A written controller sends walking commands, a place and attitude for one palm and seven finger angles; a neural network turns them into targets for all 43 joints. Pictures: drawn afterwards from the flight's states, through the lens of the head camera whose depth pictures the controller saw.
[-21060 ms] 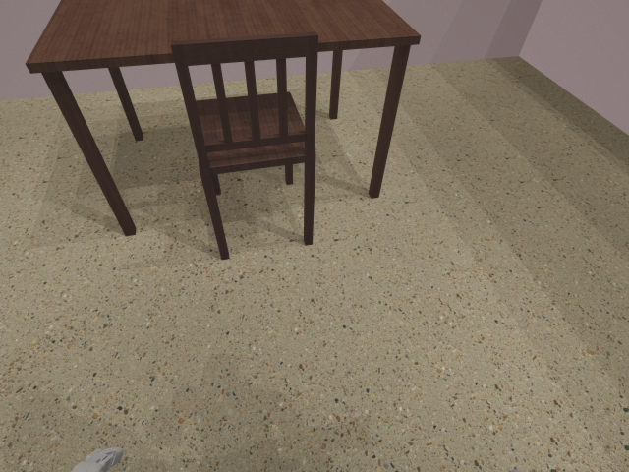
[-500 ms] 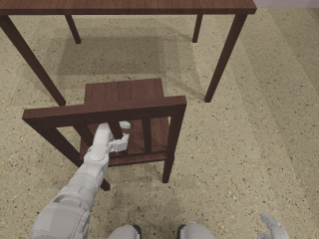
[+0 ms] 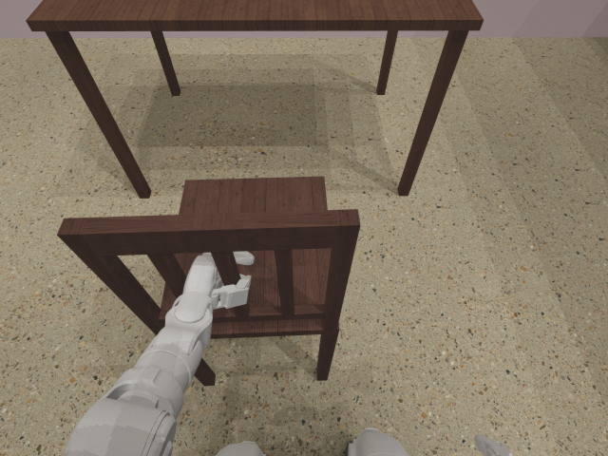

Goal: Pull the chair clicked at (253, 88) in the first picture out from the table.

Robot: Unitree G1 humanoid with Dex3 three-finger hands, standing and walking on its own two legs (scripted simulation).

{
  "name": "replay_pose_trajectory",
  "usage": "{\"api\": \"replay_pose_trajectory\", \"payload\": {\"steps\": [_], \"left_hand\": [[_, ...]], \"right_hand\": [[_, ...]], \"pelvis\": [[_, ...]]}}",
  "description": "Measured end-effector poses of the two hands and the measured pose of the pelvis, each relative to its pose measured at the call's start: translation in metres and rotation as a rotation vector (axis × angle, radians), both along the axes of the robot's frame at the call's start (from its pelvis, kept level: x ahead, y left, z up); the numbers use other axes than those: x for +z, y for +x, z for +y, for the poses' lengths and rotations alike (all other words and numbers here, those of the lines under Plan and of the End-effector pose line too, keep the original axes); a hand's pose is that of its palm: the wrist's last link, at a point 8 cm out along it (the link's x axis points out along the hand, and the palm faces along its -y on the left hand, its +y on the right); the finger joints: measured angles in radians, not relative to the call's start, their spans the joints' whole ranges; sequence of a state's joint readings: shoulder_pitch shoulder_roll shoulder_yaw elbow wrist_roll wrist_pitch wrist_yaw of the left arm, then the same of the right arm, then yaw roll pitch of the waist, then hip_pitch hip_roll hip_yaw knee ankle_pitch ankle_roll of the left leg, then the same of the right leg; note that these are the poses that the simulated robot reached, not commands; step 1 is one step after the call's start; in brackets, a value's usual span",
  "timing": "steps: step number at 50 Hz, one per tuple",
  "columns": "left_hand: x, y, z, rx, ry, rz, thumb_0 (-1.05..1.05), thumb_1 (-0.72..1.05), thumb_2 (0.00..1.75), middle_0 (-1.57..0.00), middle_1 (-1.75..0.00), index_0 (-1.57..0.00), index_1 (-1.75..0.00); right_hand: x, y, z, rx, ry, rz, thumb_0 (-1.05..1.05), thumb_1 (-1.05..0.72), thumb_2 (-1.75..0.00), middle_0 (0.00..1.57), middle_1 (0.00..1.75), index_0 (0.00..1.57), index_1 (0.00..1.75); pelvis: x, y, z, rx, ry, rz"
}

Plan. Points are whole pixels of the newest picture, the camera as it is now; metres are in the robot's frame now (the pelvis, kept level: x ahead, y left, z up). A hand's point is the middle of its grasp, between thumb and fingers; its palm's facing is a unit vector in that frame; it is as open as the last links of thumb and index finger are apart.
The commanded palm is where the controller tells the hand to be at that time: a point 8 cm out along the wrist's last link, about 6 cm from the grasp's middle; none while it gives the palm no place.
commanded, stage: stop walking, hand still on the chair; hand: left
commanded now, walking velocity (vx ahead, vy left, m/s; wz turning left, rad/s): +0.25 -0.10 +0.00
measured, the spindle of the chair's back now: (233, 283) +0.38 +0.13 -0.08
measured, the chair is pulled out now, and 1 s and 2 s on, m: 0.54 0.63 0.63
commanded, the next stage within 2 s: open the thumb and straighten the fingers in 1.20 s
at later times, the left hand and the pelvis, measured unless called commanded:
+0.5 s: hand (229, 349) +0.26 +0.11 -0.05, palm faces -0.10 -0.98 -0.17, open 5.7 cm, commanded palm +0.25 +0.17 -0.04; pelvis +0.00 +0.01 +0.01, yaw -2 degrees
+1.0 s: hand (230, 348) +0.26 +0.11 -0.05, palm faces -0.05 -0.99 -0.16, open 5.7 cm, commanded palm +0.24 +0.16 -0.04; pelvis +0.03 +0.00 +0.02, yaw -1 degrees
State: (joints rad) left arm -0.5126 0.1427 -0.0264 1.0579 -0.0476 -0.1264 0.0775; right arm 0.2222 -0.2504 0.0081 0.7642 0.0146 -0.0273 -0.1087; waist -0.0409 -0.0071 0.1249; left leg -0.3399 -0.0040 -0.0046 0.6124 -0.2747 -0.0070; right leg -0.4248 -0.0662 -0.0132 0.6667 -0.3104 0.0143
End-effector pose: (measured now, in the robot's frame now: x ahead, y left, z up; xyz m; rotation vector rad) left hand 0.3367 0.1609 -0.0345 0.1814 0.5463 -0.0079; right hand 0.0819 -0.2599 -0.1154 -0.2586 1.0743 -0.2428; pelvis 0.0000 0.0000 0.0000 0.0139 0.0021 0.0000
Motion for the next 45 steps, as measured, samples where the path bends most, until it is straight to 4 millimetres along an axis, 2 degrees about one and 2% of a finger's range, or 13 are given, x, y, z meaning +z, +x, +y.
{"api": "replay_pose_trajectory", "payload": {"steps": [7,12,17,25,33,38,45], "left_hand": [[0.000,-0.044,0.001,0.019,0.007,-0.008,0.08,0.63,0.78,-0.27,-1.22,-0.49,-1.45],[0.000,-0.069,0.000,0.012,0.004,0.000,0.08,0.63,0.78,-0.27,-1.23,-0.49,-1.45],[0.000,-0.084,0.002,-0.012,0.002,0.004,0.07,0.63,0.77,-0.26,-1.23,-0.49,-1.45],[-0.001,-0.090,0.006,-0.050,-0.001,-0.008,0.06,0.63,0.77,-0.26,-1.26,-0.49,-1.45],[0.000,-0.091,0.006,-0.050,-0.002,-0.007,0.06,0.63,0.77,-0.25,-1.27,-0.49,-1.45],[0.000,-0.091,0.005,-0.038,-0.004,-0.002,0.07,0.63,0.78,-0.25,-1.27,-0.49,-1.45],[0.000,-0.091,0.004,-0.010,-0.006,0.006,0.08,0.63,0.79,-0.25,-1.26,-0.49,-1.45]], "right_hand": [[0.000,-0.017,0.012,0.007,0.073,-0.035,0.01,-0.91,-0.90,0.20,0.30,0.21,0.30],[0.008,-0.022,0.011,0.000,0.046,-0.066,0.01,-0.90,-0.90,0.20,0.30,0.21,0.30],[0.013,-0.016,0.013,-0.016,0.028,-0.111,0.01,-0.91,-0.90,0.20,0.30,0.21,0.30],[0.024,0.011,0.033,0.005,0.039,-0.170,0.01,-0.91,-0.90,0.20,0.30,0.21,0.30],[0.028,0.045,0.051,0.046,0.083,-0.211,0.01,-0.90,-0.90,0.20,0.30,0.21,0.30],[0.030,0.062,0.049,0.064,0.086,-0.219,0.01,-0.90,-0.90,0.20,0.30,0.21,0.30],[0.034,0.076,0.034,0.065,0.064,-0.227,0.01,-0.90,-0.90,0.20,0.30,0.21,0.30]], "pelvis": [[0.004,-0.022,-0.009,0.004,-0.024,-0.031],[0.007,-0.022,-0.004,-0.008,-0.018,-0.040],[0.008,-0.017,0.004,-0.020,-0.024,-0.059],[0.011,-0.003,0.014,-0.030,-0.015,-0.056],[0.015,0.013,0.016,-0.037,-0.011,-0.035],[0.016,0.021,0.013,-0.034,-0.011,-0.028],[0.017,0.027,0.006,-0.028,-0.010,-0.024]]}}
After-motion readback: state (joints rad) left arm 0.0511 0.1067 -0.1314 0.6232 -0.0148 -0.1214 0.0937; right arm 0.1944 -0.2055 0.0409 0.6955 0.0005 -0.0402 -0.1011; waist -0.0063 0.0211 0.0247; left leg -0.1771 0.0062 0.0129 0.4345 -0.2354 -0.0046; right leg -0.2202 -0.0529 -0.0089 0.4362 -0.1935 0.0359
